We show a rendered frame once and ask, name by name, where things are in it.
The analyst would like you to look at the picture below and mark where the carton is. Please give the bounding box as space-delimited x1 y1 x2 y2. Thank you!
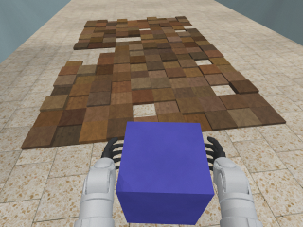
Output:
116 121 215 225

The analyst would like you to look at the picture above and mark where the left robot forearm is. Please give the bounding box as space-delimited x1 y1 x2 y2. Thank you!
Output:
74 157 116 227

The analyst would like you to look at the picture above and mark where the right robot hand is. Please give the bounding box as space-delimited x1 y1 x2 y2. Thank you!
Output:
205 136 226 171

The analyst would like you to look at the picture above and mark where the left robot hand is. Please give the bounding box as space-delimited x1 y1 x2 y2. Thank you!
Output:
100 137 123 170

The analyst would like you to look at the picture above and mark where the right robot forearm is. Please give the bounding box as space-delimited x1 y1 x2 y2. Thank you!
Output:
213 157 263 227

